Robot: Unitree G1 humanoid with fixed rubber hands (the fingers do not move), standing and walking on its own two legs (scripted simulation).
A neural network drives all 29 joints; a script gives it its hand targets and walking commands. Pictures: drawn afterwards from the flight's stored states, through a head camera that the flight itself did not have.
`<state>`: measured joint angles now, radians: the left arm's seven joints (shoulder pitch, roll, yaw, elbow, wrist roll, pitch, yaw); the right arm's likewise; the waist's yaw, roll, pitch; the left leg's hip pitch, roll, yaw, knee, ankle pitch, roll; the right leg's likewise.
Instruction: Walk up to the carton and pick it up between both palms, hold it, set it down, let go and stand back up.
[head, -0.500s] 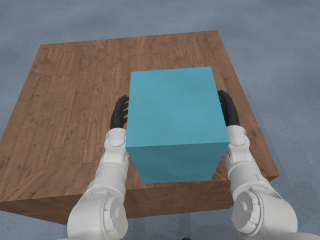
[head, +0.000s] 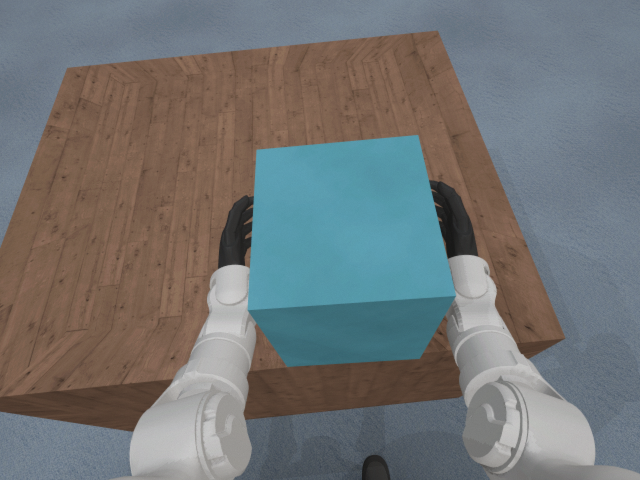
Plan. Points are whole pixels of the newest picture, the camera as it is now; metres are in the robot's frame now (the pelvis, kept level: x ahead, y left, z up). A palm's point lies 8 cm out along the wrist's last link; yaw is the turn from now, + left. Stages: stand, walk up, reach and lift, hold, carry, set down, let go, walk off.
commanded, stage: set down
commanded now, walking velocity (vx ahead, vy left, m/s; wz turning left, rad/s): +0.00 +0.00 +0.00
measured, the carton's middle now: (345, 263) +0.39 -0.03 -0.03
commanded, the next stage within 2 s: none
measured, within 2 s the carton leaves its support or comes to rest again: neither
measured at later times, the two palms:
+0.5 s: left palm (225, 227) +0.42 +0.13 +0.04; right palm (461, 219) +0.41 -0.18 +0.03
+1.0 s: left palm (197, 200) +0.43 +0.15 +0.09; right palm (517, 183) +0.42 -0.23 +0.09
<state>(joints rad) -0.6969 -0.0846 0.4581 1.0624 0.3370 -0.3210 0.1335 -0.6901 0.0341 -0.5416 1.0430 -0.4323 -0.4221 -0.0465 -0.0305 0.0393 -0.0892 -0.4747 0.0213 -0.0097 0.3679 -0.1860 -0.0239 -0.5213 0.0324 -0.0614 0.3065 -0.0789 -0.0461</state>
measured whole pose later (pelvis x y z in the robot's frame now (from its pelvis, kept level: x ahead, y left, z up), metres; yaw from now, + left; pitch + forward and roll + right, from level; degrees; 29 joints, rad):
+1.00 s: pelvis -0.03 -0.01 -0.01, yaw -2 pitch +18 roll +1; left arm -0.94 0.17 0.03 1.08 -0.20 -0.04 0.14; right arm -0.92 -0.36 0.08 1.12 0.39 -0.06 -0.02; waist 0.03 0.00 -0.20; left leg -0.61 0.03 0.03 0.51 -0.22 -0.03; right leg -0.68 0.04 -0.03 0.46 -0.10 -0.05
